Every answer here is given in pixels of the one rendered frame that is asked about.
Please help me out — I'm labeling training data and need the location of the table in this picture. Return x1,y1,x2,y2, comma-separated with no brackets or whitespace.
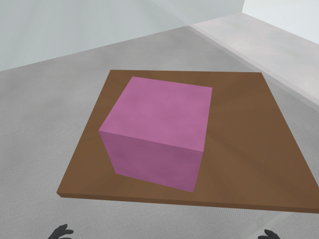
56,70,319,239

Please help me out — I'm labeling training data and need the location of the carton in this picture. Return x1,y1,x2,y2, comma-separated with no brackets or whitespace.
99,77,212,193

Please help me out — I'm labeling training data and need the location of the robot right hand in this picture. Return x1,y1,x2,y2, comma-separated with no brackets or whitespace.
258,229,280,239

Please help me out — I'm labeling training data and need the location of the robot left hand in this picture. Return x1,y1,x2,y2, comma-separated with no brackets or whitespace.
48,224,74,239

